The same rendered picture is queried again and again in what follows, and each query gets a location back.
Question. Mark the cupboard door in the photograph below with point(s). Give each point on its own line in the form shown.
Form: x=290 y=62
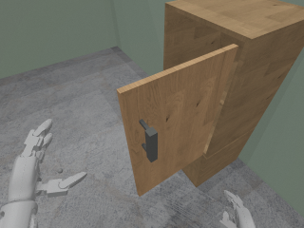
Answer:
x=181 y=103

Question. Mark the robot left forearm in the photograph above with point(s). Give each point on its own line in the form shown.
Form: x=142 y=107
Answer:
x=19 y=214

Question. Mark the handle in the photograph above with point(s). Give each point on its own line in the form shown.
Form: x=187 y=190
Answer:
x=151 y=141

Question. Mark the left robot hand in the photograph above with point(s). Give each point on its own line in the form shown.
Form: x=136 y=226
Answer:
x=23 y=184

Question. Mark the right robot hand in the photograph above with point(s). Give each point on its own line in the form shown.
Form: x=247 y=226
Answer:
x=240 y=215

